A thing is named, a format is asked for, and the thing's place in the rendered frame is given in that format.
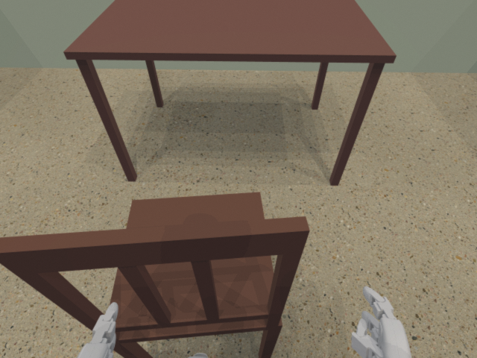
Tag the robot right hand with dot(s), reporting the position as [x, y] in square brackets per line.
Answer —
[388, 338]

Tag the chair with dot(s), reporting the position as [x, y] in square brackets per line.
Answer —
[187, 266]

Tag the robot left hand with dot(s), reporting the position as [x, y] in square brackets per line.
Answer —
[103, 336]

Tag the table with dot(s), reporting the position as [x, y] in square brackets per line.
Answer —
[313, 31]

